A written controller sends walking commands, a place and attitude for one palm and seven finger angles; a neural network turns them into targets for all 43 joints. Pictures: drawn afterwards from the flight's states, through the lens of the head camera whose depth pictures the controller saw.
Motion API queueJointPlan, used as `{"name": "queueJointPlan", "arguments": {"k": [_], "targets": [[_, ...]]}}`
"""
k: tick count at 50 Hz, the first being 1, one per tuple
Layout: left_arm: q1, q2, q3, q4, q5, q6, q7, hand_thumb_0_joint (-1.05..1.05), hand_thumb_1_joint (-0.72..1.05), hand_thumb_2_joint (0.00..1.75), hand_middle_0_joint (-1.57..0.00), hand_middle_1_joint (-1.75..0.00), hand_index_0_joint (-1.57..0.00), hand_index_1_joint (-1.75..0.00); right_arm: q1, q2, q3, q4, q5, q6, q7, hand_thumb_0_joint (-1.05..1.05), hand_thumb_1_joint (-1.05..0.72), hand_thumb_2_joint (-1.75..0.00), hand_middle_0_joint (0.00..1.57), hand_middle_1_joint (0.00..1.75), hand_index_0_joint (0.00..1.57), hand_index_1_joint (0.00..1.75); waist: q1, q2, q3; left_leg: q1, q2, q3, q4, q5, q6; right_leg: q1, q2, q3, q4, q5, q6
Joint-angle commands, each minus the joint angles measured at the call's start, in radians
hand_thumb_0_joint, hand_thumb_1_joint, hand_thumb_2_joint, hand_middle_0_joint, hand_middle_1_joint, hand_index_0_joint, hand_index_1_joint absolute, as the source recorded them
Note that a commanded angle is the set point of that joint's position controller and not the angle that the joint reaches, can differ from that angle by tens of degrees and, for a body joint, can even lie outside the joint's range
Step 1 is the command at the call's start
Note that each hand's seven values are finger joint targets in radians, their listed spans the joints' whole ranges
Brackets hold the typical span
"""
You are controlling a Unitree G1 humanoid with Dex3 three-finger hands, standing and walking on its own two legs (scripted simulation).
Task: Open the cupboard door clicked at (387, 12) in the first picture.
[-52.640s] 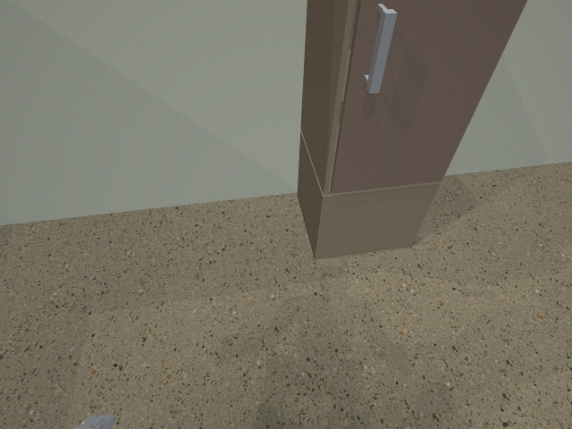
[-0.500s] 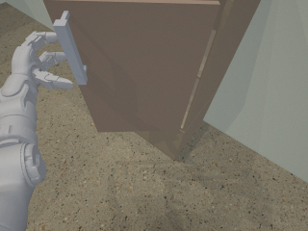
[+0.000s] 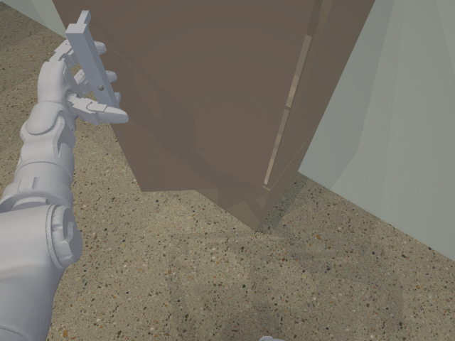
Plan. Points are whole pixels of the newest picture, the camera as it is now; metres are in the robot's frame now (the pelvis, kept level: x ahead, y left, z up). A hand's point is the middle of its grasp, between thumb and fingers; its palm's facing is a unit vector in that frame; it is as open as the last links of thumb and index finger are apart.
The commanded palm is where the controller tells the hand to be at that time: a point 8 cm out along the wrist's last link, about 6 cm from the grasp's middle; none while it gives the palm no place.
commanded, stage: slide the fingers in behind the handle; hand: left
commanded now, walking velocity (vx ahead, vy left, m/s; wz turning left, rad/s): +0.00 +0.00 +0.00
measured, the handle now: (100, 71) +0.55 +0.19 +0.15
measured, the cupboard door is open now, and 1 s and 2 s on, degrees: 40 39 54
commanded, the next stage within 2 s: close the thumb around the handle in 0.50 s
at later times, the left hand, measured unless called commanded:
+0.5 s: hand (108, 86) +0.51 +0.17 +0.15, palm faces +0.02 -1.00 +0.01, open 13.8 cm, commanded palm +0.49 +0.22 +0.15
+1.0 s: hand (111, 86) +0.51 +0.17 +0.15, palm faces +0.01 -1.00 +0.01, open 9.5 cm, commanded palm +0.48 +0.22 +0.15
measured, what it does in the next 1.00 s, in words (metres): stands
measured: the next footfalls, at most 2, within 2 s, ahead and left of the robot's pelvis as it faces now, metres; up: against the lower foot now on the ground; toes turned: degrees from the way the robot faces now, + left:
none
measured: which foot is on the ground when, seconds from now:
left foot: down 0.00-1.00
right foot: down 0.00-1.00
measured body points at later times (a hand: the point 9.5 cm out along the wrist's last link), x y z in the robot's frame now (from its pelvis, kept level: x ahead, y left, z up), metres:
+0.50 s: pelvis +0.00 -0.01 +0.00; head +0.08 +0.00 +0.44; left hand +0.50 +0.23 +0.16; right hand +0.02 -0.28 -0.12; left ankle -0.02 +0.10 -0.72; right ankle +0.01 -0.12 -0.72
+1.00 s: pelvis +0.01 +0.00 +0.00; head +0.08 +0.00 +0.45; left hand +0.50 +0.22 +0.15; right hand +0.02 -0.27 -0.12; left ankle -0.02 +0.10 -0.72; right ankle +0.01 -0.12 -0.72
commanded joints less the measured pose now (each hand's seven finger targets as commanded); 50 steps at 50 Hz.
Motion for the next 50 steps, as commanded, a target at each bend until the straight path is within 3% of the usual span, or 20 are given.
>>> {"name": "queueJointPlan", "arguments": {"k": [1,6,9,17,19,20,21,23,24,25,30,32,35,37,38,40,41,43,48,50], "targets": [[-0.541,0.180,-0.016,-0.229,-0.003,-0.071,0.002,0.00,-0.50,0.30,-0.30,-1.20,-0.30,-1.20,0.105,-0.163,-0.060,-0.064,-0.004,-0.037,-0.008,0.00,-0.90,-0.90,0.20,0.30,0.20,0.30,-0.032,0.062,-0.400,0.266,-0.012,-0.078,-0.055,0.328,0.006,0.116,0.028,0.036,-0.041,0.289,-0.008],[-0.544,0.144,-0.030,-0.205,-0.003,-0.072,0.024,0.00,-0.50,0.30,-0.30,-1.20,-0.30,-1.20,0.110,-0.163,-0.060,-0.049,-0.006,-0.044,-0.003,0.00,-0.90,-0.90,0.20,0.30,0.20,0.30,-0.035,0.052,-0.376,0.266,-0.011,-0.085,-0.059,0.314,0.003,0.095,0.029,0.030,-0.041,0.267,-0.009],[-0.564,0.224,0.020,-0.205,0.007,-0.076,0.036,0.00,-0.50,0.30,-0.30,-1.20,-0.30,-1.20,0.113,-0.168,-0.057,-0.051,-0.007,-0.046,-0.006,0.00,-0.90,-0.90,0.20,0.30,0.20,0.30,-0.031,0.029,-0.394,0.227,-0.018,-0.077,-0.058,0.305,0.011,0.143,0.026,0.041,-0.038,0.294,-0.006],[-0.569,0.198,-0.013,-0.165,0.015,-0.074,0.019,0.00,-0.50,0.30,-0.30,-1.20,-0.30,-1.20,0.110,-0.164,-0.054,-0.058,-0.004,-0.046,-0.008,0.00,-0.90,-0.90,0.20,0.30,0.20,0.30,-0.045,0.037,-0.370,0.207,-0.021,-0.070,-0.052,0.281,0.012,0.130,0.023,0.046,-0.040,0.292,-0.004],[-0.562,0.238,0.021,-0.196,0.009,-0.082,0.017,0.00,-0.50,0.30,-0.30,-1.20,-0.30,-1.20,0.116,-0.167,-0.058,-0.062,-0.005,-0.045,-0.009,0.00,-0.90,-0.90,0.20,0.30,0.20,0.30,-0.033,0.029,-0.431,0.224,-0.023,-0.069,-0.043,0.331,0.014,0.168,0.024,0.048,-0.028,0.342,-0.004],[-0.537,0.213,0.005,-0.196,0.012,-0.081,0.012,0.00,-0.50,0.30,-0.30,-1.20,-0.30,-1.20,0.110,-0.163,-0.058,-0.067,-0.003,-0.043,-0.008,0.00,-0.90,-0.90,0.20,0.30,0.20,0.30,-0.027,0.049,-0.438,0.236,-0.022,-0.067,-0.043,0.342,0.011,0.160,0.024,0.046,-0.026,0.345,-0.005],[-0.549,0.170,-0.029,-0.198,0.007,-0.078,0.008,0.00,-0.50,0.30,-0.30,-1.20,-0.30,-1.20,0.105,-0.159,-0.055,-0.067,-0.002,-0.043,-0.006,0.00,-0.90,-0.90,0.20,0.30,0.20,0.30,-0.039,0.063,-0.415,0.241,-0.021,-0.067,-0.042,0.337,0.010,0.138,0.024,0.043,-0.030,0.335,-0.005],[-0.560,0.186,-0.012,-0.166,-0.001,-0.073,0.014,0.00,-0.50,0.30,-0.30,-1.20,-0.30,-1.20,0.113,-0.165,-0.055,-0.058,-0.003,-0.041,-0.010,0.00,-0.90,-0.90,0.20,0.30,0.20,0.30,-0.052,0.010,-0.366,0.213,-0.021,-0.071,-0.042,0.312,0.017,0.130,0.026,0.040,-0.037,0.316,-0.004],[-0.559,0.237,0.022,-0.169,0.004,-0.071,0.016,0.00,-0.50,0.30,-0.30,-1.20,-0.30,-1.20,0.114,-0.171,-0.056,-0.058,-0.003,-0.039,-0.010,0.00,-0.90,-0.90,0.20,0.30,0.20,0.30,-0.038,0.025,-0.383,0.201,-0.022,-0.069,-0.046,0.299,0.014,0.141,0.025,0.047,-0.036,0.311,-0.003],[-0.575,0.208,-0.007,-0.178,0.007,-0.069,0.014,0.00,-0.50,0.30,-0.30,-1.20,-0.30,-1.20,0.109,-0.167,-0.055,-0.061,-0.003,-0.040,-0.010,0.00,-0.90,-0.90,0.20,0.30,0.20,0.30,-0.048,0.030,-0.396,0.209,-0.023,-0.067,-0.049,0.291,0.015,0.144,0.023,0.046,-0.037,0.310,-0.002],[-0.529,0.237,0.026,-0.197,0.004,-0.075,0.010,0.00,-0.50,0.30,-0.30,-1.20,-0.30,-1.20,0.114,-0.165,-0.058,-0.065,-0.004,-0.037,-0.008,0.00,-0.90,-0.90,0.20,0.30,0.20,0.30,-0.023,0.049,-0.430,0.229,-0.022,-0.068,-0.043,0.351,0.012,0.166,0.025,0.044,-0.028,0.353,-0.006],[-0.532,0.177,-0.018,-0.198,-0.002,-0.072,0.005,0.00,-0.39,0.35,-0.31,-1.21,-0.31,-1.21,0.106,-0.161,-0.056,-0.068,-0.002,-0.037,-0.005,0.00,-0.90,-0.90,0.20,0.30,0.20,0.30,-0.037,0.050,-0.398,0.234,-0.019,-0.068,-0.047,0.334,0.010,0.137,0.027,0.040,-0.034,0.330,-0.005],[-0.523,0.242,0.035,-0.219,-0.001,-0.079,0.012,0.00,-0.22,0.42,-0.32,-1.23,-0.32,-1.23,0.111,-0.167,-0.060,-0.069,-0.004,-0.034,-0.007,0.00,-0.90,-0.90,0.20,0.30,0.20,0.30,-0.021,0.047,-0.436,0.238,-0.020,-0.066,-0.045,0.357,0.012,0.172,0.026,0.043,-0.028,0.357,-0.006],[-0.525,0.203,0.002,-0.236,0.003,-0.080,0.011,0.00,-0.11,0.47,-0.33,-1.24,-0.33,-1.24,0.105,-0.161,-0.059,-0.071,-0.003,-0.035,-0.005,0.00,-0.90,-0.90,0.20,0.30,0.20,0.30,-0.025,0.049,-0.421,0.246,-0.018,-0.070,-0.049,0.364,0.009,0.160,0.027,0.037,-0.029,0.352,-0.006],[-0.517,0.178,-0.008,-0.247,-0.005,-0.086,0.013,0.00,-0.05,0.49,-0.33,-1.25,-0.33,-1.25,0.105,-0.158,-0.060,-0.074,-0.003,-0.036,-0.005,0.00,-0.90,-0.90,0.20,0.30,0.20,0.30,-0.023,0.078,-0.421,0.270,-0.017,-0.070,-0.042,0.398,0.010,0.149,0.029,0.034,-0.026,0.360,-0.010],[-0.484,0.220,0.035,-0.238,-0.006,-0.084,0.020,0.00,0.06,0.54,-0.34,-1.26,-0.34,-1.26,0.105,-0.162,-0.061,-0.070,-0.005,-0.034,-0.004,0.00,-0.90,-0.90,0.20,0.30,0.20,0.30,-0.007,0.049,-0.432,0.266,-0.014,-0.074,-0.047,0.392,0.006,0.161,0.030,0.035,-0.026,0.356,-0.009],[-0.493,0.195,0.017,-0.250,-0.009,-0.082,0.021,0.00,0.12,0.56,-0.34,-1.27,-0.34,-1.27,0.099,-0.160,-0.061,-0.074,-0.005,-0.035,-0.002,0.00,-0.90,-0.90,0.20,0.30,0.20,0.30,-0.014,0.048,-0.428,0.263,-0.015,-0.068,-0.051,0.387,0.007,0.164,0.029,0.036,-0.029,0.361,-0.007],[-0.463,0.209,0.029,-0.239,-0.007,-0.081,0.026,0.00,0.23,0.61,-0.35,-1.28,-0.35,-1.28,0.100,-0.162,-0.061,-0.076,-0.004,-0.031,-0.004,0.00,-0.90,-0.90,0.20,0.30,0.20,0.30,-0.007,0.021,-0.402,0.245,-0.016,-0.065,-0.051,0.395,0.011,0.177,0.030,0.031,-0.027,0.369,-0.010],[-0.482,0.178,0.006,-0.275,-0.002,-0.081,0.031,0.00,0.51,0.73,-0.37,-1.31,-0.37,-1.31,0.097,-0.158,-0.063,-0.081,-0.004,-0.030,-0.001,0.00,-0.90,-0.90,0.20,0.30,0.20,0.30,-0.011,0.054,-0.420,0.281,-0.015,-0.068,-0.047,0.420,0.008,0.164,0.030,0.033,-0.025,0.372,-0.011],[-0.484,0.215,0.036,-0.265,-0.002,-0.081,0.034,0.00,0.62,0.78,-0.38,-1.32,-0.38,-1.32,0.097,-0.160,-0.064,-0.071,-0.005,-0.028,-0.003,0.00,-0.90,-0.90,0.20,0.30,0.20,0.30,-0.008,0.033,-0.428,0.274,-0.012,-0.070,-0.050,0.411,0.006,0.174,0.031,0.036,-0.026,0.375,-0.009]]}}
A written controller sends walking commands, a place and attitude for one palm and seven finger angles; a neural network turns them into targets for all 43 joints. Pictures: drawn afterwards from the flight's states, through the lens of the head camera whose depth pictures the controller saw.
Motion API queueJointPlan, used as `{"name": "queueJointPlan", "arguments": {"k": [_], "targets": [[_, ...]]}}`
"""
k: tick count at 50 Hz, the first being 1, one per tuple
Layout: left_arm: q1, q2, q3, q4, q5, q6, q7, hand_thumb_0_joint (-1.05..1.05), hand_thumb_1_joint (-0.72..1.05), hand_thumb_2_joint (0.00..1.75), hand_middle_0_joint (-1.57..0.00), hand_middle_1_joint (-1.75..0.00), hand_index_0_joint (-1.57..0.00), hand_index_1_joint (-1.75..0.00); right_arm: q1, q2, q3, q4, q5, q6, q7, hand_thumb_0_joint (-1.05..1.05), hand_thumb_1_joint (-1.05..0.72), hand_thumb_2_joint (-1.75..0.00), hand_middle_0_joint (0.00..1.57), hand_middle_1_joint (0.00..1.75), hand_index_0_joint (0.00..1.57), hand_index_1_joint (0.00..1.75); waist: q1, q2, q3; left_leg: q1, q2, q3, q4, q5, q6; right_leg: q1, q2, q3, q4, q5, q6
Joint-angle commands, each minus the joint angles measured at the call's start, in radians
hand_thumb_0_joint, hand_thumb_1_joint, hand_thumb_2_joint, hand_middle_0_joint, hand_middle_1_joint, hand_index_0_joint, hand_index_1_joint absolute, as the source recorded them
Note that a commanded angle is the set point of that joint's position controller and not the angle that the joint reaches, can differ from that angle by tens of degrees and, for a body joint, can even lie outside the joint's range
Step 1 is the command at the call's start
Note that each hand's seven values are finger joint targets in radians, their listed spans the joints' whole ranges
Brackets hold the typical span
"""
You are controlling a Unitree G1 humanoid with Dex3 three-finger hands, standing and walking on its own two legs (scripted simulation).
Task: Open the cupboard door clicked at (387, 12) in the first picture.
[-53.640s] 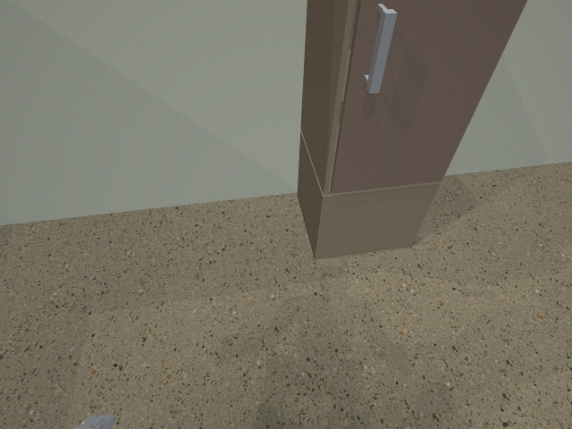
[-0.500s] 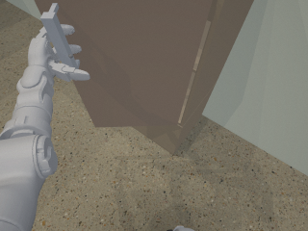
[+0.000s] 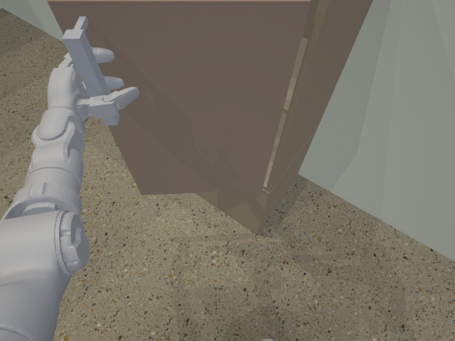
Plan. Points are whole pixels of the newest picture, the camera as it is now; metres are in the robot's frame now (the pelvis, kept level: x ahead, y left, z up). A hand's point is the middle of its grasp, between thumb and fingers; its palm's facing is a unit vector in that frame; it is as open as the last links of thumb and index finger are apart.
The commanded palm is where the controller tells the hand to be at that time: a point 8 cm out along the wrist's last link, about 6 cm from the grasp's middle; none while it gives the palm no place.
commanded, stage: close the thumb around the handle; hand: left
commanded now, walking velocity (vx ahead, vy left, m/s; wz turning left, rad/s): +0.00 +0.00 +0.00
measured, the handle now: (98, 75) +0.54 +0.20 +0.15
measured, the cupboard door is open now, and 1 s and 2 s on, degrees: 39 54 78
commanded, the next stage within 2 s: pull the door open along its arc in 0.30 s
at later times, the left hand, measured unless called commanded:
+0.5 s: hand (108, 93) +0.49 +0.17 +0.15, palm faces +0.03 -1.00 +0.00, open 5.6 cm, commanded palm +0.46 +0.23 +0.15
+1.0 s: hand (114, 132) +0.40 +0.15 +0.16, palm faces +0.24 -0.96 +0.13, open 6.2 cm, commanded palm +0.37 +0.20 +0.15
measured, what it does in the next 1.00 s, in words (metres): stands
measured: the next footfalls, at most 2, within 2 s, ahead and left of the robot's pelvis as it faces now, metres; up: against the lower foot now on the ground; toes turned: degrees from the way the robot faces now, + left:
none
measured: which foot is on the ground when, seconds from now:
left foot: down 0.00-1.00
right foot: down 0.00-1.00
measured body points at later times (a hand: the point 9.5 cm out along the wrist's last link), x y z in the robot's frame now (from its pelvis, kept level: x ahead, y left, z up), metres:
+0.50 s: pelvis +0.00 +0.00 +0.00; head +0.07 +0.00 +0.45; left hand +0.49 +0.23 +0.16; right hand +0.03 -0.27 -0.12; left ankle -0.02 +0.10 -0.72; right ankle +0.00 -0.11 -0.72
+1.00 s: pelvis +0.00 -0.01 +0.01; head +0.01 -0.02 +0.46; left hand +0.39 +0.20 +0.15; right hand +0.15 -0.26 -0.09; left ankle -0.02 +0.10 -0.72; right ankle +0.00 -0.11 -0.72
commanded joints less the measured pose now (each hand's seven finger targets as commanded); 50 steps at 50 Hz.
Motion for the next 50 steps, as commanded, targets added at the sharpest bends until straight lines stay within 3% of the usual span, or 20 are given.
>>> {"name": "queueJointPlan", "arguments": {"k": [1,4,5,8,10,14,15,19,22,24,28,30,35,39,41,43,44,45,48,50], "targets": [[-0.515,0.228,0.017,-0.242,-0.016,-0.077,-0.004,0.00,0.68,0.80,-0.38,-1.33,-0.38,-1.33,0.110,-0.159,-0.059,-0.064,-0.002,-0.023,-0.011,0.00,-0.90,-0.90,0.20,0.30,0.20,0.30,-0.014,0.029,-0.411,0.255,-0.015,-0.072,-0.041,0.412,0.009,0.166,0.027,0.028,-0.028,0.385,-0.005],[-0.497,0.216,0.012,-0.249,-0.014,-0.079,-0.002,0.00,0.84,0.88,-0.40,-1.34,-0.40,-1.34,0.105,-0.158,-0.057,-0.063,-0.002,-0.023,-0.009,0.00,-0.90,-0.90,0.20,0.30,0.20,0.30,-0.007,0.059,-0.408,0.272,-0.014,-0.074,-0.039,0.437,0.007,0.152,0.025,0.025,-0.024,0.385,-0.008],[-0.496,0.205,0.002,-0.231,-0.012,-0.073,0.000,0.00,0.90,0.90,-0.40,-1.35,-0.40,-1.35,0.107,-0.159,-0.057,-0.062,-0.002,-0.022,-0.009,0.00,-0.90,-0.90,0.20,0.30,0.20,0.30,-0.012,0.037,-0.394,0.261,-0.014,-0.079,-0.042,0.419,0.006,0.145,0.027,0.022,-0.026,0.370,-0.007],[-0.499,0.230,0.022,-0.228,-0.015,-0.071,0.003,0.00,0.90,0.90,-0.40,-1.35,-0.40,-1.35,0.111,-0.164,-0.059,-0.062,-0.003,-0.023,-0.011,0.00,-0.90,-0.90,0.20,0.30,0.20,0.30,-0.008,0.015,-0.400,0.249,-0.017,-0.075,-0.042,0.424,0.011,0.173,0.025,0.024,-0.025,0.386,-0.009],[-0.510,0.206,0.005,-0.273,-0.013,-0.079,0.000,0.00,0.90,0.90,-0.40,-1.35,-0.40,-1.35,0.103,-0.156,-0.060,-0.064,-0.003,-0.025,-0.008,0.00,-0.90,-0.90,0.20,0.30,0.20,0.30,-0.005,0.060,-0.441,0.289,-0.016,-0.075,-0.035,0.469,0.006,0.170,0.024,0.028,-0.021,0.412,-0.007],[-0.481,0.201,0.009,-0.254,-0.025,-0.072,-0.002,0.00,0.90,0.90,-0.40,-1.35,-0.40,-1.35,0.097,-0.159,-0.060,-0.059,-0.001,-0.021,-0.007,0.00,-0.90,-0.90,0.20,0.30,0.20,0.30,-0.006,0.019,-0.404,0.269,-0.014,-0.070,-0.037,0.458,0.008,0.175,0.027,0.026,-0.027,0.416,-0.006],[-0.476,0.226,0.027,-0.254,-0.021,-0.072,-0.001,0.00,0.90,0.90,-0.40,-1.35,-0.40,-1.35,0.097,-0.161,-0.061,-0.061,-0.001,-0.018,-0.008,0.00,-0.90,-0.90,0.20,0.30,0.20,0.30,0.001,0.027,-0.407,0.260,-0.016,-0.069,-0.041,0.449,0.008,0.186,0.025,0.027,-0.025,0.416,-0.008],[-0.474,0.195,0.002,-0.279,-0.026,-0.076,-0.004,0.00,0.90,0.90,-0.40,-1.35,-0.40,-1.35,0.088,-0.157,-0.060,-0.066,0.000,-0.020,-0.008,0.00,-0.90,-0.90,0.20,0.30,0.20,0.30,-0.001,0.041,-0.413,0.277,-0.015,-0.070,-0.040,0.467,0.009,0.184,0.025,0.027,-0.026,0.424,-0.008],[-0.495,0.256,0.037,-0.264,-0.012,-0.077,-0.001,0.00,0.90,0.90,-0.40,-1.35,-0.40,-1.35,0.095,-0.162,-0.060,-0.060,-0.001,-0.016,-0.013,0.00,-0.90,-0.90,0.20,0.30,0.20,0.30,-0.001,0.020,-0.413,0.253,-0.018,-0.072,-0.047,0.437,0.009,0.199,0.023,0.029,-0.026,0.415,-0.008],[-0.454,0.249,0.039,-0.291,-0.013,-0.086,-0.005,0.00,0.90,0.90,-0.40,-1.35,-0.40,-1.35,0.085,-0.158,-0.060,-0.073,-0.001,-0.016,-0.012,0.00,-0.90,-0.90,0.20,0.30,0.20,0.30,0.015,0.056,-0.442,0.281,-0.019,-0.068,-0.043,0.477,0.009,0.212,0.022,0.032,-0.022,0.437,-0.009],[-0.327,0.223,0.041,-0.344,-0.039,-0.078,-0.016,0.00,0.90,0.90,-0.40,-1.35,-0.40,-1.35,0.070,-0.156,-0.063,-0.096,0.004,-0.015,-0.008,0.00,-0.90,-0.90,0.20,0.30,0.20,0.30,0.041,0.019,-0.457,0.288,-0.014,-0.060,-0.044,0.541,0.012,0.261,0.025,0.028,-0.022,0.485,-0.011],[-0.262,0.223,0.051,-0.414,-0.049,-0.068,-0.019,0.00,0.90,0.90,-0.40,-1.35,-0.40,-1.35,0.049,-0.154,-0.065,-0.112,0.008,-0.013,-0.004,0.00,-0.90,-0.90,0.20,0.30,0.20,0.30,0.064,0.041,-0.470,0.300,-0.014,-0.054,-0.050,0.571,0.010,0.285,0.024,0.033,-0.022,0.512,-0.010],[-0.045,0.181,0.049,-0.589,-0.084,-0.015,-0.026,0.00,0.90,0.90,-0.40,-1.35,-0.40,-1.35,-0.013,-0.142,-0.068,-0.158,0.021,-0.014,0.001,0.00,-0.90,-0.90,0.20,0.30,0.20,0.30,0.102,-0.004,-0.426,0.283,-0.014,-0.029,-0.083,0.564,0.018,0.363,0.019,0.032,-0.039,0.555,-0.010],[0.183,0.109,0.032,-0.819,-0.115,0.039,-0.012,0.00,0.90,0.90,-0.40,-1.35,-0.40,-1.35,-0.087,-0.120,-0.067,-0.201,0.029,-0.029,0.007,0.00,-0.90,-0.90,0.20,0.30,0.20,0.30,0.147,-0.003,-0.416,0.308,-0.015,-0.013,-0.111,0.606,0.020,0.438,0.008,0.032,-0.049,0.616,-0.010],[0.215,0.070,0.005,-0.920,-0.118,0.072,0.001,0.00,0.90,0.90,-0.40,-1.35,-0.40,-1.35,-0.123,-0.112,-0.062,-0.209,0.032,-0.036,0.007,0.00,-0.90,-0.90,0.20,0.30,0.20,0.30,0.141,0.008,-0.380,0.330,-0.015,-0.010,-0.125,0.587,0.017,0.428,0.007,0.029,-0.063,0.604,-0.009],[0.167,0.069,-0.007,-0.926,-0.108,0.106,0.031,0.00,0.90,0.90,-0.40,-1.35,-0.40,-1.35,-0.137,-0.116,-0.061,-0.192,0.032,-0.036,-0.006,0.00,-0.90,-0.90,0.20,0.30,0.20,0.30,0.111,-0.048,-0.303,0.314,-0.014,-0.012,-0.134,0.496,0.019,0.395,0.007,0.025,-0.084,0.540,-0.005],[0.105,0.031,0.113,-0.969,-0.158,0.134,0.187,0.00,0.90,0.90,-0.40,-1.35,-0.40,-1.35,-0.184,-0.077,-0.058,-0.190,0.033,-0.047,-0.004,0.00,-0.90,-0.90,0.20,0.30,0.20,0.30,0.180,-0.043,-0.264,0.262,-0.028,-0.018,-0.139,0.425,0.004,0.366,0.012,0.013,-0.108,0.450,-0.002],[0.092,-0.070,0.013,-0.962,-0.128,0.159,0.265,0.00,0.90,0.90,-0.40,-1.35,-0.40,-1.35,-0.202,-0.075,-0.051,-0.169,0.023,-0.052,-0.001,0.00,-0.90,-0.90,0.20,0.30,0.20,0.30,0.140,0.002,-0.223,0.274,-0.028,-0.020,-0.153,0.369,-0.004,0.333,0.010,0.013,-0.116,0.386,-0.002],[-0.051,-0.099,-0.003,-0.924,-0.041,0.202,0.469,0.00,0.90,0.90,-0.40,-1.35,-0.40,-1.35,-0.207,-0.074,-0.052,-0.120,-0.001,-0.051,-0.007,0.00,-0.90,-0.90,0.20,0.30,0.20,0.30,0.104,-0.082,-0.203,0.263,-0.026,-0.039,-0.155,0.290,0.000,0.300,0.003,0.017,-0.135,0.274,0.008],[-0.085,-0.181,-0.068,-0.942,0.036,0.218,0.583,0.00,0.90,0.90,-0.40,-1.35,-0.40,-1.35,-0.233,-0.053,-0.048,-0.112,-0.019,-0.055,-0.004,0.00,-0.90,-0.90,0.20,0.30,0.20,0.30,0.116,0.000,-0.268,0.289,-0.033,-0.038,-0.151,0.304,-0.006,0.305,-0.007,0.021,-0.121,0.268,0.000]]}}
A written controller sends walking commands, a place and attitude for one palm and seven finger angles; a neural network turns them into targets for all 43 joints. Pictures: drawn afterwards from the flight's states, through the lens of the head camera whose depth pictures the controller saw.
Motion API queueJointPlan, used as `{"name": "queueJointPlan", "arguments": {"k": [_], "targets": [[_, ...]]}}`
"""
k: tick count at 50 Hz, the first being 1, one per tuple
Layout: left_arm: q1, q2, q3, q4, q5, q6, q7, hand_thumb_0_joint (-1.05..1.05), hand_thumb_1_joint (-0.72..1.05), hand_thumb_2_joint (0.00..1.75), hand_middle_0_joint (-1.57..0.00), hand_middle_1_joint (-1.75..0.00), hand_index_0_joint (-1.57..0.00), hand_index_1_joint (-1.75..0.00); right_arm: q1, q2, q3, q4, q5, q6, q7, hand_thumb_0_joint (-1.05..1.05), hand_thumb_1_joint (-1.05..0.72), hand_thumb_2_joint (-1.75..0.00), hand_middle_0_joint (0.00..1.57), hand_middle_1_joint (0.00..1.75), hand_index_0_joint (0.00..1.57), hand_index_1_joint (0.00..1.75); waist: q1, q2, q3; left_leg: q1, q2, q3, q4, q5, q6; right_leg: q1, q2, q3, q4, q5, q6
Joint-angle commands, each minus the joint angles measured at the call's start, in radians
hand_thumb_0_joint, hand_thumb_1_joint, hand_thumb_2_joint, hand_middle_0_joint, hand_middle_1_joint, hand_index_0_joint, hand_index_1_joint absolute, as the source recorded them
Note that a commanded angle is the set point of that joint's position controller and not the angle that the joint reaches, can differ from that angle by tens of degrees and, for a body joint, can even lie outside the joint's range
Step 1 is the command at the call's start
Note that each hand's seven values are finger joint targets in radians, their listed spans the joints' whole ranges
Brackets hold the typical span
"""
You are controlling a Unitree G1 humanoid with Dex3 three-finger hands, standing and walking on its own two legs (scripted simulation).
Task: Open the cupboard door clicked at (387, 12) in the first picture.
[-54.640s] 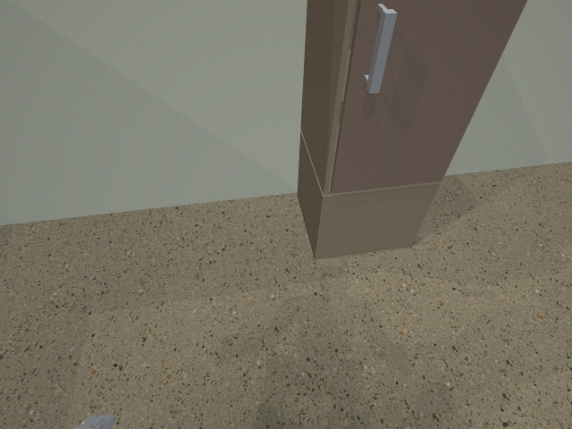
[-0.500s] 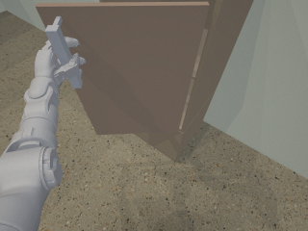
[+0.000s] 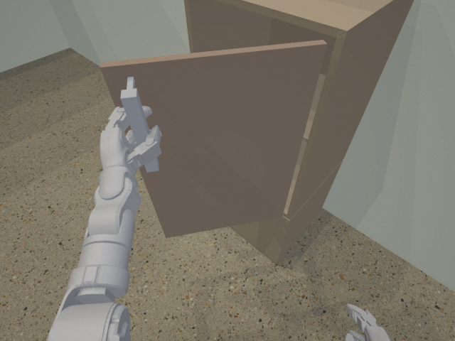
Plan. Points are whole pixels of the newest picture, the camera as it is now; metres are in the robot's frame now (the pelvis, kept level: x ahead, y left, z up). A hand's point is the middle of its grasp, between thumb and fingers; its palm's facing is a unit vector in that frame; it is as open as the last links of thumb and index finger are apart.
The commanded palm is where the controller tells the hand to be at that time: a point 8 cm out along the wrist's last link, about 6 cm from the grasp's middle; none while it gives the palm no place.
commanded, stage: pull the door open along its arc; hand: left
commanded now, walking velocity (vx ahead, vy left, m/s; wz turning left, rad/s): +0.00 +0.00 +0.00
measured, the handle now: (142, 127) +0.46 +0.19 +0.14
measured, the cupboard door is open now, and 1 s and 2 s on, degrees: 54 78 76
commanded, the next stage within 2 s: open thumb and fingers to let go in 0.94 s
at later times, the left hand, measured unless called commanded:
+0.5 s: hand (161, 148) +0.40 +0.14 +0.15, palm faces +0.44 -0.90 +0.02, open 5.8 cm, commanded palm +0.32 +0.16 +0.14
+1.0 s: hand (195, 205) +0.28 +0.06 +0.15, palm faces +0.30 -0.95 +0.02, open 6.4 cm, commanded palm +0.23 +0.10 +0.14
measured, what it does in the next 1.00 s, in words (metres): stands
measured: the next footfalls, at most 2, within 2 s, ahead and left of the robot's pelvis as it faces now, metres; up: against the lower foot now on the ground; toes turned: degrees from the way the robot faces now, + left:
none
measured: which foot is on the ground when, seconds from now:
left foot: down 0.00-1.00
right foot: down 0.00-1.00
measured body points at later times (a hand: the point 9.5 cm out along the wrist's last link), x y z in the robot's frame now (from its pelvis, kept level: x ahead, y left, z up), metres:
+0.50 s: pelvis -0.01 -0.01 +0.00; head +0.00 -0.03 +0.45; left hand +0.37 +0.18 +0.15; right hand +0.09 -0.26 -0.13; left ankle -0.02 +0.11 -0.73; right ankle +0.00 -0.10 -0.73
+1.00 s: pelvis +0.01 -0.01 +0.00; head -0.02 -0.03 +0.45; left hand +0.26 +0.11 +0.15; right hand +0.25 -0.18 -0.06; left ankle -0.02 +0.11 -0.73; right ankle +0.00 -0.10 -0.73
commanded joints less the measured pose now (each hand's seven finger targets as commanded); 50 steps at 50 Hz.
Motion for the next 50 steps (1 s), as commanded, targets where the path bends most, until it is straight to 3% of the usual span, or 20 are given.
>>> {"name": "queueJointPlan", "arguments": {"k": [1,2,3,5,8,12,13,16,18,20,22,26,28,29,36,38,44,46,48,50], "targets": [[-0.560,0.141,0.018,-0.226,0.151,-0.019,0.306,0.00,0.90,0.90,-0.40,-1.35,-0.40,-1.35,-0.048,-0.076,-0.029,-0.083,-0.040,-0.041,-0.002,0.00,-0.90,-0.90,0.20,0.30,0.20,0.30,0.000,0.009,-0.294,0.084,-0.027,-0.037,-0.045,0.281,0.004,0.107,-0.010,0.019,-0.038,0.254,0.005],[-0.565,0.110,-0.019,-0.219,0.188,-0.016,0.343,0.00,0.90,0.90,-0.40,-1.35,-0.40,-1.35,-0.044,-0.074,-0.031,-0.075,-0.048,-0.040,0.001,0.00,-0.90,-0.90,0.20,0.30,0.20,0.30,-0.008,0.009,-0.311,0.094,-0.026,-0.040,-0.041,0.298,0.001,0.105,-0.010,0.017,-0.030,0.266,0.001],[-0.572,0.101,-0.032,-0.200,0.206,-0.015,0.364,0.00,0.90,0.90,-0.40,-1.35,-0.40,-1.35,-0.033,-0.077,-0.035,-0.069,-0.052,-0.035,-0.002,0.00,-0.90,-0.90,0.20,0.30,0.20,0.30,-0.018,-0.037,-0.331,0.101,-0.023,-0.045,-0.038,0.294,0.003,0.111,-0.010,0.018,-0.034,0.266,0.003],[-0.602,0.043,-0.074,-0.178,0.193,-0.013,0.382,0.00,0.90,0.90,-0.40,-1.35,-0.40,-1.35,-0.049,-0.074,-0.034,-0.068,-0.056,-0.030,-0.009,0.00,-0.90,-0.90,0.20,0.30,0.20,0.30,-0.032,-0.076,-0.325,0.095,-0.026,-0.038,-0.042,0.272,0.003,0.123,-0.012,0.025,-0.048,0.270,0.008],[-0.639,0.039,-0.086,-0.126,0.182,-0.038,0.357,0.00,0.90,0.90,-0.40,-1.35,-0.40,-1.35,-0.045,-0.075,-0.034,-0.057,-0.054,-0.025,-0.024,0.00,-0.90,-0.90,0.20,0.30,0.20,0.30,-0.041,-0.130,-0.314,0.091,-0.024,-0.041,-0.049,0.260,0.007,0.139,-0.013,0.031,-0.062,0.281,0.009],[-0.681,0.054,-0.083,-0.104,0.183,-0.082,0.330,0.00,0.90,0.90,-0.40,-1.35,-0.40,-1.35,-0.043,-0.067,-0.030,-0.049,-0.054,-0.028,-0.033,0.00,-0.90,-0.90,0.20,0.30,0.20,0.30,-0.035,-0.048,-0.312,0.096,-0.032,-0.034,-0.050,0.256,0.009,0.140,-0.016,0.037,-0.063,0.286,0.003],[-0.665,0.067,-0.073,-0.110,0.188,-0.092,0.326,0.00,0.90,0.90,-0.40,-1.35,-0.40,-1.35,-0.040,-0.068,-0.034,-0.050,-0.052,-0.029,-0.033,0.00,-0.90,-0.90,0.20,0.30,0.20,0.30,-0.027,-0.068,-0.327,0.094,-0.028,-0.037,-0.055,0.252,0.009,0.159,-0.017,0.039,-0.067,0.279,0.004],[-0.593,0.048,-0.078,-0.143,0.173,-0.110,0.312,0.00,0.90,0.90,-0.40,-1.35,-0.40,-1.35,-0.042,-0.065,-0.035,-0.060,-0.050,-0.036,-0.029,0.00,-0.90,-0.90,0.20,0.30,0.20,0.30,-0.005,-0.047,-0.354,0.106,-0.030,-0.028,-0.063,0.288,0.008,0.192,-0.015,0.034,-0.061,0.315,-0.002],[-0.531,0.052,-0.069,-0.165,0.161,-0.114,0.304,0.00,0.90,0.90,-0.40,-1.35,-0.40,-1.35,-0.044,-0.069,-0.039,-0.066,-0.046,-0.038,-0.027,0.00,-0.90,-0.90,0.20,0.30,0.20,0.30,0.007,-0.065,-0.355,0.109,-0.025,-0.028,-0.071,0.301,0.009,0.216,-0.012,0.031,-0.065,0.326,-0.003],[-0.451,0.016,-0.088,-0.193,0.139,-0.106,0.293,0.00,0.90,0.90,-0.40,-1.35,-0.40,-1.35,-0.051,-0.070,-0.037,-0.074,-0.043,-0.041,-0.022,0.00,-0.90,-0.90,0.20,0.30,0.20,0.30,0.018,-0.087,-0.317,0.103,-0.026,-0.023,-0.084,0.301,0.009,0.224,-0.011,0.026,-0.076,0.325,-0.002],[-0.384,0.003,-0.097,-0.272,0.129,-0.100,0.288,0.00,0.90,0.90,-0.40,-1.35,-0.40,-1.35,-0.061,-0.071,-0.042,-0.086,-0.042,-0.043,-0.018,0.00,-0.90,-0.90,0.20,0.30,0.20,0.30,0.031,-0.091,-0.330,0.119,-0.025,-0.016,-0.093,0.322,0.010,0.253,-0.011,0.027,-0.080,0.345,-0.002],[-0.198,-0.058,-0.152,-0.422,0.116,-0.064,0.285,0.00,0.90,0.90,-0.40,-1.35,-0.40,-1.35,-0.103,-0.064,-0.042,-0.110,-0.036,-0.041,-0.008,0.00,-0.90,-0.90,0.20,0.30,0.20,0.30,0.054,-0.070,-0.291,0.153,-0.019,-0.012,-0.112,0.339,0.007,0.269,-0.012,0.021,-0.094,0.335,-0.006],[-0.118,-0.076,-0.177,-0.486,0.120,-0.038,0.293,0.00,0.90,0.90,-0.40,-1.35,-0.40,-1.35,-0.126,-0.062,-0.042,-0.119,-0.037,-0.038,-0.008,0.00,-0.90,-0.90,0.20,0.30,0.20,0.30,0.058,-0.100,-0.259,0.159,-0.014,-0.016,-0.125,0.323,0.005,0.277,-0.015,0.016,-0.110,0.300,-0.004],[-0.075,-0.089,-0.187,-0.532,0.118,-0.022,0.299,0.00,0.90,0.90,-0.40,-1.35,-0.40,-1.35,-0.136,-0.059,-0.040,-0.127,-0.039,-0.036,-0.006,0.00,-0.90,-0.90,0.20,0.30,0.20,0.30,0.060,-0.086,-0.243,0.171,-0.014,-0.013,-0.130,0.321,0.007,0.275,-0.015,0.019,-0.117,0.298,-0.003],[0.160,-0.162,-0.303,-0.792,0.170,0.077,0.338,0.00,0.90,0.90,-0.40,-1.35,-0.40,-1.35,-0.204,-0.024,-0.027,-0.158,-0.054,0.003,0.005,0.00,-0.90,-0.90,0.20,0.30,0.20,0.30,0.065,-0.080,-0.172,0.215,-0.017,-0.018,-0.129,0.341,0.006,0.286,-0.023,0.019,-0.142,0.311,-0.008],[0.238,-0.174,-0.325,-0.830,0.182,0.105,0.350,0.00,0.90,0.90,-0.40,-1.35,-0.40,-1.35,-0.219,-0.020,-0.024,-0.169,-0.061,0.019,0.008,0.00,-0.90,-0.90,0.20,0.30,0.20,0.30,0.068,-0.107,-0.156,0.215,-0.018,-0.022,-0.122,0.341,0.006,0.287,-0.024,0.018,-0.149,0.315,-0.008],[0.376,-0.270,-0.469,-0.973,0.236,0.165,0.383,0.00,0.90,0.90,-0.40,-1.35,-0.40,-1.35,-0.257,0.008,-0.014,-0.197,-0.067,0.068,0.044,0.00,-0.90,-0.90,0.20,0.30,0.20,0.30,0.064,-0.068,-0.142,0.226,-0.015,-0.040,-0.091,0.393,-0.001,0.269,-0.024,0.014,-0.114,0.375,-0.022],[0.420,-0.319,-0.518,-0.992,0.234,0.184,0.390,0.00,0.90,0.90,-0.40,-1.35,-0.40,-1.35,-0.267,0.015,-0.010,-0.202,-0.065,0.078,0.060,0.00,-0.90,-0.90,0.20,0.30,0.20,0.30,0.060,-0.073,-0.142,0.222,-0.015,-0.046,-0.075,0.408,-0.003,0.262,-0.022,0.007,-0.097,0.404,-0.022],[0.421,-0.320,-0.521,-0.989,0.220,0.200,0.394,0.00,0.90,0.90,-0.40,-1.35,-0.40,-1.35,-0.284,0.015,-0.003,-0.196,-0.062,0.092,0.066,0.00,-0.90,-0.90,0.20,0.30,0.20,0.30,0.058,-0.076,-0.127,0.216,-0.015,-0.052,-0.066,0.399,-0.006,0.244,-0.019,0.001,-0.092,0.401,-0.023],[0.327,-0.293,-0.494,-0.969,0.214,0.210,0.406,0.00,0.90,0.90,-0.40,-1.35,-0.40,-1.35,-0.305,0.016,0.004,-0.187,-0.062,0.100,0.058,0.00,-0.90,-0.90,0.20,0.30,0.20,0.30,0.053,-0.071,-0.111,0.202,-0.021,-0.056,-0.063,0.360,-0.006,0.225,-0.021,0.004,-0.096,0.355,-0.022]]}}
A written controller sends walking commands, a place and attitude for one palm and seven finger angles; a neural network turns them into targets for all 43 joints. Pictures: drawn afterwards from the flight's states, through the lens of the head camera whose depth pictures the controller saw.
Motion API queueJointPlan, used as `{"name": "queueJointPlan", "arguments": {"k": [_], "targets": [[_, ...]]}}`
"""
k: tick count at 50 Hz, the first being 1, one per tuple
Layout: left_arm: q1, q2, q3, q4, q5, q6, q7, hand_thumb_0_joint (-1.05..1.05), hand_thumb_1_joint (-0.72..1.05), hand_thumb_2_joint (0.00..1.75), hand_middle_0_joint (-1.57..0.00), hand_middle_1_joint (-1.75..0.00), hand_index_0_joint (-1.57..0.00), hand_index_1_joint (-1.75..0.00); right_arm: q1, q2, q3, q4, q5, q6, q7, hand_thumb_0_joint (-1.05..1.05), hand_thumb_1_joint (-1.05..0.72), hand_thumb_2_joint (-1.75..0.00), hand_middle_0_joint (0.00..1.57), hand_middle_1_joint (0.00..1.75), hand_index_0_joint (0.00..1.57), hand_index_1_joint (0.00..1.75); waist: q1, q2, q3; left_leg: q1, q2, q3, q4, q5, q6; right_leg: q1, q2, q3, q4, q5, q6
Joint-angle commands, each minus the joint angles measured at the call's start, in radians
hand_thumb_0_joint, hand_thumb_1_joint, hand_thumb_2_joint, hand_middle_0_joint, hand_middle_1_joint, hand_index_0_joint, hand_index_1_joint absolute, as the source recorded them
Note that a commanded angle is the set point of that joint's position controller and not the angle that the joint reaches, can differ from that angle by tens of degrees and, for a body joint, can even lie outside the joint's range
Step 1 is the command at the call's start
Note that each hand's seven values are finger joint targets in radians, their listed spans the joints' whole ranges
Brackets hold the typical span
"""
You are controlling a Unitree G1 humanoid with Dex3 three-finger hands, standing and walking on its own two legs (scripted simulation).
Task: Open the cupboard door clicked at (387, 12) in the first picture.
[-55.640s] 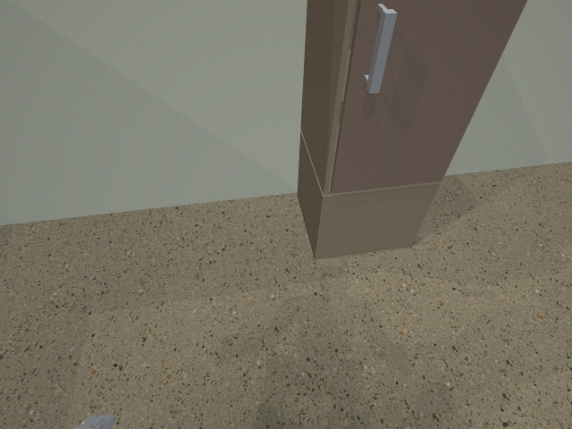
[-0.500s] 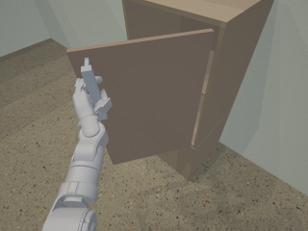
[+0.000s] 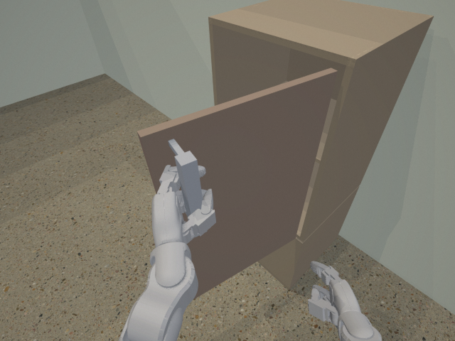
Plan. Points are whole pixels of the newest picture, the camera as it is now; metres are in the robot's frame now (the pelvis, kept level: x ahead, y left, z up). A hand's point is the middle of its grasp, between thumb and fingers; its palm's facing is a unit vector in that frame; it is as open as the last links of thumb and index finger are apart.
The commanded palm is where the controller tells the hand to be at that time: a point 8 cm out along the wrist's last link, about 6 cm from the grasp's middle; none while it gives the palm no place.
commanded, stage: open thumb and fingers to let go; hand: left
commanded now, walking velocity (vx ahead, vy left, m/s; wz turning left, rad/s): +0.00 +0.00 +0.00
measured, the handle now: (187, 190) +0.32 +0.11 +0.14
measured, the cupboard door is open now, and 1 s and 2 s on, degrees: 78 76 78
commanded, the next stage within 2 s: slide the hand sideways off the handle in 0.86 s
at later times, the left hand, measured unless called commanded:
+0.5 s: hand (202, 204) +0.29 +0.07 +0.15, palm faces +0.35 -0.93 +0.03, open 11.5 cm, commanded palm +0.24 +0.11 +0.14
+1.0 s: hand (201, 205) +0.28 +0.07 +0.15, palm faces +0.29 -0.96 +0.01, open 15.1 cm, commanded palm +0.24 +0.11 +0.14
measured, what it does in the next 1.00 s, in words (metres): stands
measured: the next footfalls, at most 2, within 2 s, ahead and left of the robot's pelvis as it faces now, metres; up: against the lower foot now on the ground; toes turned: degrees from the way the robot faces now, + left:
none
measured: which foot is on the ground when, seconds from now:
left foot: down 0.00-1.00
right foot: down 0.00-1.00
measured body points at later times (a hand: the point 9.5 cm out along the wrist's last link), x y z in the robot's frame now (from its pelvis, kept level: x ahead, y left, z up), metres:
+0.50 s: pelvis -0.02 +0.00 +0.00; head -0.04 -0.02 +0.45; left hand +0.26 +0.12 +0.15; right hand +0.16 -0.21 -0.10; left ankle -0.02 +0.12 -0.74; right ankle -0.01 -0.10 -0.74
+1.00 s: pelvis -0.03 +0.01 +0.00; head -0.05 +0.00 +0.45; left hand +0.26 +0.12 +0.15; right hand +0.18 -0.17 -0.09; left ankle -0.02 +0.12 -0.74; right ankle -0.01 -0.10 -0.74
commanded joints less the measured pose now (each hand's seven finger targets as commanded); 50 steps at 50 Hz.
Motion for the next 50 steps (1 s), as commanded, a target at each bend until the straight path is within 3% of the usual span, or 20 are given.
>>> {"name": "queueJointPlan", "arguments": {"k": [1,2,3,6,10,17,22,24,28,32,35,38,40,42,44,48,49,50], "targets": [[-0.295,-0.093,0.049,-0.218,0.027,-0.045,0.041,0.00,0.90,0.90,-0.40,-1.35,-0.40,-1.35,-0.125,-0.083,-0.016,-0.118,-0.003,-0.015,-0.010,0.00,-0.90,-0.90,0.20,0.30,0.20,0.30,0.000,-0.122,-0.149,0.027,-0.023,-0.028,-0.002,0.342,0.010,0.033,-0.024,0.035,-0.042,0.346,-0.008],[-0.390,-0.062,0.083,-0.181,0.027,-0.043,0.050,0.00,0.90,0.90,-0.40,-1.35,-0.40,-1.35,-0.127,-0.083,-0.011,-0.106,-0.002,-0.014,-0.022,0.00,-0.90,-0.90,0.20,0.30,0.20,0.30,-0.006,-0.129,-0.152,0.022,-0.029,-0.028,-0.002,0.322,0.012,0.028,-0.028,0.043,-0.051,0.323,-0.005],[-0.399,-0.059,0.091,-0.162,0.030,-0.042,0.054,0.00,0.83,0.87,-0.40,-1.34,-0.40,-1.34,-0.128,-0.079,-0.011,-0.098,-0.002,-0.012,-0.027,0.00,-0.90,-0.90,0.20,0.30,0.20,0.30,0.000,-0.111,-0.138,0.024,-0.028,-0.032,-0.004,0.313,0.010,0.021,-0.027,0.045,-0.060,0.296,-0.009],[-0.383,-0.107,0.058,-0.126,0.040,-0.037,0.058,0.00,0.62,0.78,-0.38,-1.32,-0.38,-1.32,-0.129,-0.077,-0.012,-0.103,-0.003,-0.015,-0.027,0.00,-0.90,-0.90,0.20,0.30,0.20,0.30,0.004,-0.122,-0.174,0.028,-0.028,-0.035,-0.005,0.328,0.009,0.037,-0.031,0.039,-0.043,0.314,-0.010],[-0.390,-0.113,0.049,-0.114,0.040,-0.048,0.047,0.00,0.34,0.66,-0.36,-1.29,-0.36,-1.29,-0.120,-0.077,-0.016,-0.107,-0.005,-0.021,-0.031,0.00,-0.90,-0.90,0.20,0.30,0.20,0.30,0.003,-0.139,-0.190,0.028,-0.028,-0.033,-0.007,0.318,0.013,0.049,-0.035,0.045,-0.050,0.311,-0.006],[-0.393,-0.091,0.061,-0.118,0.042,-0.075,0.037,0.00,-0.15,0.45,-0.32,-1.24,-0.32,-1.24,-0.105,-0.081,-0.021,-0.112,-0.004,-0.038,-0.038,0.00,-0.90,-0.90,0.20,0.30,0.20,0.30,0.006,-0.136,-0.192,0.025,-0.028,-0.030,-0.017,0.300,0.016,0.061,-0.038,0.051,-0.069,0.276,-0.005],[-0.416,-0.075,0.073,-0.106,0.044,-0.090,0.043,0.00,-0.50,0.30,-0.30,-1.20,-0.30,-1.20,-0.110,-0.083,-0.022,-0.107,-0.003,-0.046,-0.044,0.00,-0.90,-0.90,0.20,0.30,0.20,0.30,0.007,-0.127,-0.160,0.021,-0.031,-0.027,-0.027,0.252,0.019,0.043,-0.042,0.065,-0.110,0.172,-0.006],[-0.427,-0.070,0.079,-0.085,0.046,-0.095,0.045,0.00,-0.50,0.30,-0.30,-1.20,-0.30,-1.20,-0.112,-0.083,-0.022,-0.101,-0.002,-0.047,-0.046,0.00,-0.90,-0.90,0.20,0.30,0.20,0.30,0.007,-0.135,-0.141,0.021,-0.031,-0.028,-0.036,0.227,0.019,0.029,-0.044,0.068,-0.131,0.117,-0.005],[-0.447,-0.070,0.076,-0.065,0.049,-0.100,0.042,0.00,-0.50,0.30,-0.27,-1.00,-0.27,-1.00,-0.114,-0.085,-0.024,-0.095,0.000,-0.050,-0.048,0.00,-0.90,-0.90,0.20,0.30,0.20,0.30,0.005,-0.106,-0.120,0.026,-0.031,-0.027,-0.042,0.209,0.019,0.014,-0.044,0.070,-0.149,0.076,-0.009],[-0.501,-0.077,0.076,-0.022,0.047,-0.104,0.042,0.00,-0.50,0.30,-0.23,-0.80,-0.23,-0.80,-0.111,-0.084,-0.024,-0.088,-0.001,-0.055,-0.055,0.00,-0.90,-0.90,0.20,0.30,0.20,0.30,-0.002,-0.136,-0.118,0.032,-0.032,-0.028,-0.049,0.184,0.022,0.003,-0.043,0.072,-0.165,0.032,-0.005],[-0.528,-0.112,0.054,-0.003,0.050,-0.103,0.049,0.00,-0.50,0.30,-0.21,-0.65,-0.21,-0.65,-0.105,-0.082,-0.023,-0.086,0.000,-0.054,-0.050,0.00,-0.90,-0.90,0.20,0.30,0.20,0.30,-0.003,-0.115,-0.131,0.041,-0.028,-0.037,-0.061,0.195,0.017,0.004,-0.037,0.053,-0.141,0.064,-0.010],[-0.520,-0.103,0.061,0.003,0.058,-0.098,0.058,0.00,-0.50,0.30,-0.18,-0.50,-0.18,-0.50,-0.102,-0.083,-0.024,-0.081,-0.001,-0.045,-0.045,0.00,-0.90,-0.90,0.20,0.30,0.20,0.30,0.002,-0.104,-0.142,0.041,-0.024,-0.040,-0.065,0.218,0.011,0.016,-0.031,0.045,-0.124,0.101,-0.015],[-0.511,-0.104,0.065,-0.001,0.052,-0.094,0.061,0.00,-0.50,0.30,-0.17,-0.40,-0.17,-0.40,-0.106,-0.081,-0.022,-0.088,-0.002,-0.040,-0.042,0.00,-0.90,-0.90,0.20,0.30,0.20,0.30,0.005,-0.135,-0.151,0.038,-0.024,-0.039,-0.067,0.223,0.012,0.026,-0.031,0.043,-0.124,0.107,-0.013],[-0.508,-0.112,0.057,-0.017,0.051,-0.093,0.065,0.00,-0.50,0.30,-0.15,-0.30,-0.15,-0.30,-0.114,-0.078,-0.021,-0.090,-0.002,-0.036,-0.038,0.00,-0.90,-0.90,0.20,0.30,0.20,0.30,0.005,-0.117,-0.155,0.039,-0.022,-0.038,-0.061,0.232,0.009,0.027,-0.030,0.044,-0.118,0.116,-0.016],[-0.507,-0.138,0.041,0.004,0.049,-0.088,0.068,0.00,-0.50,0.30,-0.15,-0.30,-0.15,-0.30,-0.120,-0.077,-0.019,-0.085,0.001,-0.031,-0.032,0.00,-0.90,-0.90,0.20,0.30,0.20,0.30,0.000,-0.113,-0.126,0.028,-0.017,-0.044,-0.066,0.212,0.004,0.003,-0.028,0.034,-0.114,0.094,-0.016],[-0.503,-0.132,0.047,-0.003,0.046,-0.081,0.073,0.00,-0.50,0.30,-0.15,-0.30,-0.15,-0.30,-0.126,-0.078,-0.020,-0.085,-0.001,-0.026,-0.028,0.00,-0.90,-0.90,0.20,0.30,0.20,0.30,0.005,-0.110,-0.138,0.025,-0.016,-0.046,-0.060,0.216,0.003,0.005,-0.025,0.031,-0.103,0.100,-0.018],[-0.481,-0.077,-0.149,0.005,0.114,-0.124,-0.152,0.00,-0.50,0.30,-0.15,-0.30,-0.15,-0.30,-0.048,-0.124,-0.016,-0.079,-0.003,-0.005,-0.022,0.00,-0.90,-0.90,0.20,0.30,0.20,0.30,-0.084,-0.168,-0.097,0.054,-0.019,-0.056,-0.072,0.253,0.026,-0.038,-0.021,0.056,-0.063,0.195,-0.014],[-0.547,0.006,-0.073,-0.047,0.077,-0.167,-0.265,0.00,-0.50,0.30,-0.15,-0.30,-0.15,-0.30,-0.041,-0.115,-0.019,-0.116,0.014,0.002,-0.037,0.00,-0.90,-0.90,0.20,0.30,0.20,0.30,-0.062,-0.132,-0.177,0.063,-0.021,-0.048,-0.070,0.273,0.029,0.005,-0.020,0.046,-0.041,0.245,-0.019]]}}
